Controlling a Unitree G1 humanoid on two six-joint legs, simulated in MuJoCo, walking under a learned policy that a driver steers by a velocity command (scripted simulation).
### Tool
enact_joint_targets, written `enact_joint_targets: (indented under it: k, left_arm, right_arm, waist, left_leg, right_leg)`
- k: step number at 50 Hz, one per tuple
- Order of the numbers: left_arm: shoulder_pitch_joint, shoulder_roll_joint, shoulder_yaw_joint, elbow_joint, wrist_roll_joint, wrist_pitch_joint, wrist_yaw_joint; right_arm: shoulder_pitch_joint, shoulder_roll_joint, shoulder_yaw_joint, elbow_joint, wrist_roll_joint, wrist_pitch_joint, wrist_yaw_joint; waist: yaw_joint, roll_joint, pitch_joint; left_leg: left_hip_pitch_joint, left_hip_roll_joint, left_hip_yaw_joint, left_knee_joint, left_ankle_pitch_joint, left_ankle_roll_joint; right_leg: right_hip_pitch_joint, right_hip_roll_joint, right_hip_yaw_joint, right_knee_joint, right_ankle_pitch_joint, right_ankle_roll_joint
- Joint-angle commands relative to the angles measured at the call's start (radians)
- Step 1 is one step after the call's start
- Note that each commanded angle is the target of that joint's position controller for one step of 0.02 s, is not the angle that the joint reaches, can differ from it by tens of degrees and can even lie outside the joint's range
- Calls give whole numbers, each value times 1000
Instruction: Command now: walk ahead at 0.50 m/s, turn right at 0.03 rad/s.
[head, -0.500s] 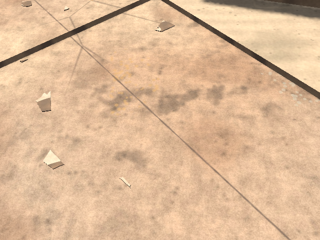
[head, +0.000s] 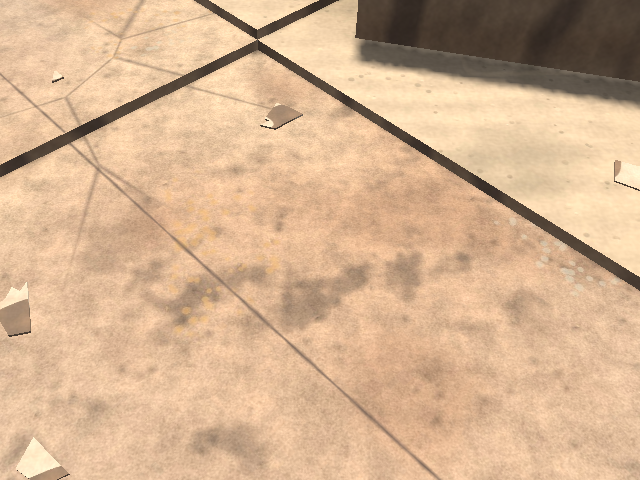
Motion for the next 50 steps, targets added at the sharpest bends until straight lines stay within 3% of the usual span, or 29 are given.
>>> enact_joint_targets:
  k: [1,4,9,12,13,14,15,16,17,18,19,20,22,24,27,32,36,37,39,40,41,42,43,44,45,46,47,48,50]
  left_arm:
    - [-37,38,7,-67,4,-12,0]
    - [-134,19,-2,-87,-2,-20,-11]
    - [-255,26,-4,-133,-14,-34,-39]
    - [-201,61,8,-130,-10,-42,-50]
    - [-106,84,23,-103,-5,-43,-46]
    - [50,135,46,-58,0,-42,-37]
    - [237,216,65,-29,11,-36,-25]
    - [245,255,68,-12,9,-35,-33]
    - [230,155,46,-24,-2,-32,-31]
    - [164,122,33,-30,-2,-31,-25]
    - [99,106,26,-34,5,-32,-24]
    - [54,79,19,-33,11,-35,-27]
    - [20,59,17,-22,18,-52,-28]
    - [19,74,23,-1,19,-64,-25]
    - [42,93,30,30,24,-65,-12]
    - [70,118,34,61,16,-53,4]
    - [130,142,45,100,0,-25,9]
    - [131,149,48,104,-5,-16,10]
    - [105,176,55,100,-12,-2,18]
    - [94,191,59,95,-14,6,23]
    - [77,200,60,92,-16,14,28]
    - [68,189,53,85,-16,14,32]
    - [130,90,22,43,20,-3,25]
    - [134,41,-5,15,16,-45,8]
    - [15,120,15,-8,-25,-75,-8]
    - [-33,119,12,-28,-38,-90,-12]
    - [-26,113,13,-13,-18,-92,-6]
    - [-11,126,22,0,1,-82,-1]
    - [31,113,24,11,8,-54,-4]
  right_arm:
    - [-42,-165,-38,-61,7,-12,-13]
    - [5,-178,-39,-38,17,-4,-17]
    - [75,-194,-43,3,23,21,-21]
    - [53,-218,-53,11,27,35,-29]
    - [29,-222,-53,8,30,40,-31]
    - [26,-196,-42,2,24,41,-34]
    - [32,-136,-17,-26,-8,37,-36]
    - [161,-45,9,-31,8,13,-25]
    - [88,-155,-15,-17,31,-2,-18]
    - [-10,-188,-25,-46,48,-9,-13]
    - [-54,-173,-23,-51,42,-8,-17]
    - [-69,-164,-28,-52,30,1,-19]
    - [-16,-133,-29,-35,33,28,-21]
    - [-21,-110,-28,-37,33,46,-25]
    - [-83,-102,-31,-57,26,51,-26]
    - [-226,-70,-18,-102,20,41,1]
    - [-329,-63,-12,-166,22,42,24]
    - [-338,-67,-13,-181,23,43,31]
    - [-308,-92,-26,-196,22,46,39]
    - [-254,-114,-39,-192,22,50,40]
    - [-136,-151,-61,-167,25,52,37]
    - [31,-214,-95,-126,26,55,22]
    - [121,-330,-126,-107,28,62,0]
    - [96,-335,-113,-140,28,47,5]
    - [95,-254,-90,-140,19,39,9]
    - [49,-215,-79,-140,19,32,8]
    - [-24,-179,-67,-149,20,31,7]
    - [-80,-139,-53,-164,13,29,3]
    - [-111,-129,-47,-176,3,25,-3]
  waist:
    - [21,103,-2]
    - [-19,106,18]
    - [-55,114,57]
    - [-2,140,23]
    - [56,140,-34]
    - [124,117,-141]
    - [180,-27,-303]
    - [101,-285,-405]
    - [150,-152,-336]
    - [146,-92,-193]
    - [112,-8,-122]
    - [83,-3,-65]
    - [37,-46,-47]
    - [24,-30,-15]
    - [35,-8,13]
    - [89,4,55]
    - [125,9,91]
    - [120,3,91]
    - [82,-30,50]
    - [47,-53,7]
    - [-23,-51,-57]
    - [-109,-16,-142]
    - [-81,207,-241]
    - [-39,267,-382]
    - [-93,163,-321]
    - [-70,127,-197]
    - [-17,49,-119]
    - [20,62,-81]
    - [56,90,-66]
  left_leg:
    - [42,255,-182,-174,235,155]
    - [62,234,-127,-170,235,130]
    - [186,295,-151,-112,238,123]
    - [245,316,-153,-15,424,95]
    - [234,288,-121,90,581,77]
    - [151,236,-80,276,608,47]
    - [-72,164,-29,612,271,6]
    - [-445,-1,-86,896,-400,-40]
    - [-561,57,-180,992,-405,-32]
    - [-604,99,-158,989,-308,-24]
    - [-563,144,-137,943,-221,-29]
    - [-529,171,-136,888,-167,-37]
    - [-438,197,-148,849,-108,-49]
    - [-455,198,-157,818,-62,-65]
    - [-533,190,-178,708,77,-81]
    - [-501,172,-88,441,276,-69]
    - [-559,159,-39,337,193,-37]
    - [-556,151,-22,324,146,-24]
    - [-461,100,35,312,42,12]
    - [-373,61,66,318,-12,33]
    - [-217,19,84,286,-15,62]
    - [55,2,43,220,51,104]
    - [429,242,-365,217,49,231]
    - [601,405,-867,34,-84,380]
    - [572,380,-773,-12,-103,320]
    - [436,344,-628,-14,-53,280]
    - [277,305,-509,-21,42,243]
    - [158,275,-426,-41,146,224]
    - [38,245,-363,-84,250,223]
  right_leg:
    - [-56,-26,4,-146,157,19]
    - [-13,1,-21,-320,279,18]
    - [-21,35,-35,-456,238,-8]
    - [86,68,-54,-507,132,-54]
    - [228,100,-85,-540,141,-77]
    - [472,86,-73,-528,180,-114]
    - [787,-126,172,-488,244,-185]
    - [1053,-300,634,-617,29,-339]
    - [1010,-278,623,-670,-112,-300]
    - [871,-250,465,-692,-81,-257]
    - [729,-212,361,-722,2,-234]
    - [622,-178,282,-759,62,-223]
    - [514,-150,183,-826,111,-213]
    - [474,-149,100,-866,182,-216]
    - [505,-142,-3,-882,271,-204]
    - [554,-121,-150,-895,295,-160]
    - [711,-173,-187,-840,368,-151]
    - [743,-184,-196,-811,427,-143]
    - [773,-188,-227,-705,722,-120]
    - [776,-185,-240,-611,889,-107]
    - [745,-164,-259,-447,974,-88]
    - [604,-120,-277,-211,860,-49]
    - [203,-7,-272,161,222,10]
    - [-59,163,-47,390,-390,32]
    - [-167,99,59,417,-331,7]
    - [-186,57,42,352,-244,-13]
    - [-131,10,32,256,-174,-13]
    - [-54,-21,27,183,-129,-5]
    - [33,-36,15,128,-84,16]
